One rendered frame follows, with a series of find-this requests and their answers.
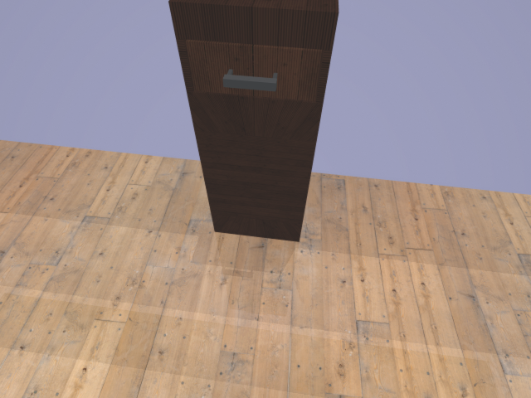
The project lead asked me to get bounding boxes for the handle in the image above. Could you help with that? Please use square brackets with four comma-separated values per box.
[223, 69, 278, 91]

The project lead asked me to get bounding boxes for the cabinet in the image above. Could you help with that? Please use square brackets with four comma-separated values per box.
[168, 0, 339, 242]

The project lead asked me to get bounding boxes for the drawer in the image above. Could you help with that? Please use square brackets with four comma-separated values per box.
[186, 40, 322, 101]

